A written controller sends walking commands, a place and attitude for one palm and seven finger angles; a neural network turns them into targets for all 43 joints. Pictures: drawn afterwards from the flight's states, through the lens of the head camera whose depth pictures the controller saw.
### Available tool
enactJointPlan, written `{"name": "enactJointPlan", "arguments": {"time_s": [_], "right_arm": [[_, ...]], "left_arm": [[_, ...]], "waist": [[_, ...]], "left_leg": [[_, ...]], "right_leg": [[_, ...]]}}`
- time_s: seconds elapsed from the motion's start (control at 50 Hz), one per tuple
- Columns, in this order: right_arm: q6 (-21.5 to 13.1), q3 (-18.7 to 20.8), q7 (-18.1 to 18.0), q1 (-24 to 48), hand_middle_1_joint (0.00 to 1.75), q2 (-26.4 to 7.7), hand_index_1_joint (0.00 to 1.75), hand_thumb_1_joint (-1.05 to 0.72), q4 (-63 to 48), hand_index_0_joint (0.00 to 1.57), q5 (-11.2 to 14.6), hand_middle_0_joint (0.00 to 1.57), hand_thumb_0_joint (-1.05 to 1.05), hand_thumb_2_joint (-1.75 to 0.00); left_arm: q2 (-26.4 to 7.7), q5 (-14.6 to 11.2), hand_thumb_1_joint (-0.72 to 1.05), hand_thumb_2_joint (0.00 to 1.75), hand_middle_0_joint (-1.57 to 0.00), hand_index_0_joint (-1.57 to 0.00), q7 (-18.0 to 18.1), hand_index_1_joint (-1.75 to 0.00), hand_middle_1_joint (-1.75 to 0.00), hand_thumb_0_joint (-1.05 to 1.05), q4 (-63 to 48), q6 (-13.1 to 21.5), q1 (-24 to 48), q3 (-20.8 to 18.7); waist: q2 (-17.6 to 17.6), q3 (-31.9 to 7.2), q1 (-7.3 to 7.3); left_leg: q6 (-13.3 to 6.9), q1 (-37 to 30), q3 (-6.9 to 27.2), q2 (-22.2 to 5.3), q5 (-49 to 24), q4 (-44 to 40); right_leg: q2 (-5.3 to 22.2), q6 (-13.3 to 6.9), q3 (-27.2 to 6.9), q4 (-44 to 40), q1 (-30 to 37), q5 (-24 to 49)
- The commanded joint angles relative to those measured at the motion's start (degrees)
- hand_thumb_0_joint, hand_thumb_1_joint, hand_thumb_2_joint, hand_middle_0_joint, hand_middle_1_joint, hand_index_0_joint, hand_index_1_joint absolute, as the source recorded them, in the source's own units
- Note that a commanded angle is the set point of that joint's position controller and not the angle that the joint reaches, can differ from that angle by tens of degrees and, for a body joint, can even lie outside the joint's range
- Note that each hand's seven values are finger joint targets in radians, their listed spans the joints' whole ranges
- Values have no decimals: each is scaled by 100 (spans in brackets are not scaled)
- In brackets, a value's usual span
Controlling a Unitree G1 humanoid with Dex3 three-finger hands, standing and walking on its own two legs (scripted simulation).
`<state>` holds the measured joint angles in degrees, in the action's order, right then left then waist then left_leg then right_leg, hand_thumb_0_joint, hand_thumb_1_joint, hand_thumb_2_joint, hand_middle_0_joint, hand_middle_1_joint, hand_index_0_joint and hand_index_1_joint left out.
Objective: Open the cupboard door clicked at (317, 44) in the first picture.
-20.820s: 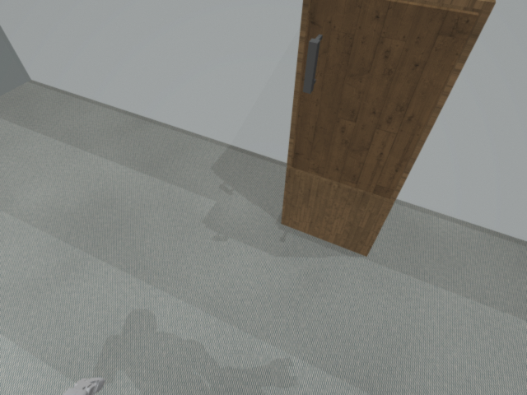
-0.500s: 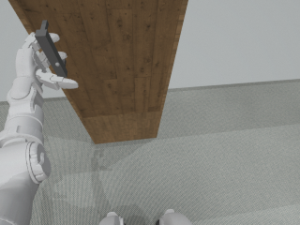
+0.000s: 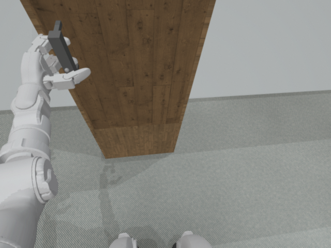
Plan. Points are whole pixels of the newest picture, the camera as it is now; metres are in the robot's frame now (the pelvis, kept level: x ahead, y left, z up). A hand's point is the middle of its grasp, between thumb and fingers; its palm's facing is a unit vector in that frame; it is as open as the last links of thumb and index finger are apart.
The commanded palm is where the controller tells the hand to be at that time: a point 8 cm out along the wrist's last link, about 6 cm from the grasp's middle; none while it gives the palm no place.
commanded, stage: close the thumb around the handle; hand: left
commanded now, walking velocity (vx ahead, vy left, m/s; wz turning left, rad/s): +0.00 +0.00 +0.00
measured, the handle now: (67, 54) +0.56 +0.20 +0.11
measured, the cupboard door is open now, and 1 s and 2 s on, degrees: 0 19 43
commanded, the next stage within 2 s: pull the door open along its arc in 0.32 s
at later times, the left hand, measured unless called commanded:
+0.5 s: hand (75, 69) +0.51 +0.17 +0.11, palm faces +0.04 -1.00 -0.01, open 5.8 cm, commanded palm +0.47 +0.22 +0.10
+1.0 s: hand (89, 106) +0.40 +0.13 +0.11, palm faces +0.24 -0.97 +0.08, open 6.2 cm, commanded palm +0.34 +0.18 +0.10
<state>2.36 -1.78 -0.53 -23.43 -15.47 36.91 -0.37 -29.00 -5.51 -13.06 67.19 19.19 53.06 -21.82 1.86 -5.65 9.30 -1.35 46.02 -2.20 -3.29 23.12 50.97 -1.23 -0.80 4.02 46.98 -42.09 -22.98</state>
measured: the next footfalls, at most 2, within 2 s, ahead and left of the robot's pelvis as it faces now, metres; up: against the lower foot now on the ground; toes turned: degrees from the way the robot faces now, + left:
none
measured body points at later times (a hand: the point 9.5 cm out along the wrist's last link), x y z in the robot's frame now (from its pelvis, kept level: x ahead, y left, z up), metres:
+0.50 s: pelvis +0.00 +0.00 +0.00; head +0.10 +0.01 +0.44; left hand +0.50 +0.23 +0.11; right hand -0.01 -0.26 -0.11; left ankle +0.01 +0.10 -0.69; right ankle -0.01 -0.12 -0.69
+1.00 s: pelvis +0.01 -0.01 +0.02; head +0.06 -0.02 +0.47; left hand +0.39 +0.18 +0.11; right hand +0.13 -0.25 -0.09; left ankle +0.01 +0.10 -0.69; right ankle -0.01 -0.12 -0.69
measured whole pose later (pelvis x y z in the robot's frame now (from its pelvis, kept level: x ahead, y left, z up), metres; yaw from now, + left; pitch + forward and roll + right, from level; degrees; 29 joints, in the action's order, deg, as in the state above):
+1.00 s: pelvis +0.01 -0.01 +0.02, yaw +0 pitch +11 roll -1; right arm 1.0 0.1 1.2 -16.4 -13.5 33.7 0.0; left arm -4.6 -7.9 9.1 25.7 12.6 19.0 -10.7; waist 2.3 -6.8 2.6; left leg -0.6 32.5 -3.9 -2.6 21.8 43.4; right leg -0.9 -1.2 2.3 42.0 -30.3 -22.6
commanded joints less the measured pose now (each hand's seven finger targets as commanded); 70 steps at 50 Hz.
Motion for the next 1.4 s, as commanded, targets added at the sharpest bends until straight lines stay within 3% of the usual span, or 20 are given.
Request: {"name": "enactJointPlan", "arguments": {"time_s": [0.0,0.1,0.14,0.18,0.2,0.28,0.4,0.44,0.52,0.62,0.82,0.84,0.86,0.9,0.98,1.04,1.14,1.16,1.2,1.38], "right_arm": [[-93,392,-78,-909,30,-1040,30,-90,-195,20,1,20,0,-90],[-129,390,-57,-949,30,-1019,30,-90,-212,20,-43,20,0,-90],[-127,400,-26,-931,30,-1005,30,-90,-250,20,-42,20,0,-90],[-103,389,-29,-939,30,-1020,30,-90,-224,20,-29,20,0,-90],[-83,404,-49,-963,30,-1047,30,-90,-228,20,-20,20,0,-90],[-74,372,-58,-900,30,-1006,30,-90,-308,20,-22,20,0,-90],[-92,365,-90,-900,30,-1022,30,-90,-324,20,-1,20,0,-90],[-133,381,-59,-864,30,-969,30,-90,-329,20,0,20,0,-90],[-131,415,-32,-835,30,-977,30,-90,-383,20,4,20,0,-90],[-93,451,15,-625,30,-922,30,-90,-581,20,79,20,0,-90],[-193,470,60,132,30,-728,30,-90,-993,20,240,20,0,-90],[-252,456,54,408,30,-535,30,-90,-1003,20,217,20,0,-90],[-313,428,77,482,30,-543,30,-90,-983,20,181,20,0,-90],[-374,446,122,565,30,-507,30,-90,-942,20,102,20,0,-90],[-343,451,199,823,30,-354,30,-90,-959,20,-105,20,0,-90],[-242,456,211,1057,30,-264,30,-90,-999,20,-208,20,0,-90],[-58,453,124,1356,30,-161,30,-90,-1131,20,-278,20,0,-90],[-33,432,90,1368,30,-161,30,-90,-1139,20,-283,20,0,-90],[1,407,43,1554,30,-102,30,-90,-1175,20,-283,20,0,-90],[-3,323,77,1955,30,51,30,-90,-1266,20,-264,20,0,-90]], "left_arm": [[-1262,-101,62,78,-38,-38,64,-132,-132,0,-1102,320,2821,-63],[-1370,-21,90,90,-40,-40,189,-135,-135,0,-1337,422,2910,-166],[-1282,-29,90,90,-40,-40,204,-135,-135,0,-1275,425,2565,-186],[-1258,-39,90,90,-40,-40,207,-135,-135,0,-1155,379,2705,-140],[-1528,-50,90,90,-40,-40,235,-135,-135,0,-1160,366,2664,-386],[-1625,43,90,90,-40,-40,318,-135,-135,0,-1199,367,2583,-422],[-1737,48,90,90,-40,-40,271,-135,-135,0,-1148,388,2671,-437],[-1169,-44,90,90,-40,-40,242,-135,-135,0,-1204,389,2666,-106],[-1224,-95,90,90,-40,-40,233,-135,-135,0,-1542,439,2109,-214],[-939,-300,90,90,-40,-40,196,-135,-135,0,-2258,363,1060,-161],[135,-638,90,90,-40,-40,390,-135,-135,0,-4257,-16,-1656,387],[288,-1007,90,90,-40,-40,1227,-135,-135,0,-4661,-113,-1570,-403],[676,-820,90,90,-40,-40,1660,-135,-135,0,-4761,-209,-1822,23],[986,-563,90,90,-40,-40,2336,-135,-135,0,-5073,-330,-2066,144],[1812,176,90,90,-40,-40,3524,-135,-135,0,-5790,-529,-2415,902],[2454,522,90,90,-40,-40,4282,-135,-135,0,-6289,-786,-2549,1439],[3267,927,90,90,-40,-40,4506,-135,-135,0,-7093,-1067,-3188,2554],[3356,939,90,90,-40,-40,4494,-135,-135,0,-7093,-1121,-3290,2703],[3525,942,90,90,-40,-40,4509,-135,-135,0,-7413,-1160,-3340,2914],[4212,1086,90,90,-40,-40,4690,-135,-135,0,-7899,-1410,-4538,3760]], "waist": [[543,-2324,160],[770,-2726,63],[688,-2704,-5],[473,-2460,101],[381,-2490,13],[551,-2440,-45],[388,-2387,38],[426,-2446,70],[592,-2774,-144],[344,-2801,-373],[1,-1978,-711],[-14,-1833,-1178],[-68,-1646,-1015],[-211,-1625,-965],[-216,-1777,-981],[-301,-1811,-960],[-399,-1653,-842],[-705,-1484,-784],[-471,-1369,-798],[-538,-1063,-890]], "left_leg": [[-21,-2285,508,136,-2206,-373],[12,-2481,547,140,-2505,-342],[19,-2466,507,140,-2547,-340],[-15,-2277,496,140,-2390,-365],[-12,-2175,494,147,-2342,-383],[-24,-2036,413,188,-2203,-408],[-63,-1852,357,198,-1957,-409],[-47,-2002,364,203,-1892,-414],[-24,-2212,346,199,-2235,-430],[-52,-2190,225,232,-2523,-544],[-63,-2311,40,268,-2573,-962],[11,-2049,13,299,-2376,-1043],[25,-2112,14,300,-2181,-1109],[46,-2150,20,304,-2167,-1129],[67,-2404,22,284,-2443,-1117],[90,-2509,32,283,-2459,-1114],[88,-2797,43,251,-2405,-1157],[76,-2769,89,237,-2331,-1188],[83,-2842,78,259,-2195,-1207],[83,-2821,186,307,-1829,-1190]], "right_leg": [[-248,8,-154,-448,331,1923],[-244,-13,-151,-353,415,2049],[-257,-13,-136,-367,469,2089],[-263,17,-147,-406,453,2073],[-256,6,-151,-392,592,2073],[-233,12,-206,-407,700,2102],[-223,34,-272,-456,824,2076],[-246,26,-239,-489,720,1969],[-242,-11,-224,-420,935,2237],[-249,-7,-238,-477,1509,2763],[-178,5,-184,-740,2108,3183],[-167,17,-109,-849,2154,2839],[-176,23,-84,-879,2128,2632],[-129,28,-69,-877,2149,2615],[-46,6,-89,-816,2284,2780],[13,-7,-108,-871,2413,2814],[82,-22,-135,-1003,2513,2939],[90,-5,-123,-1075,2534,2925],[130,-2,-163,-1132,2500,2860],[231,-3,-198,-1250,2529,2617]]}}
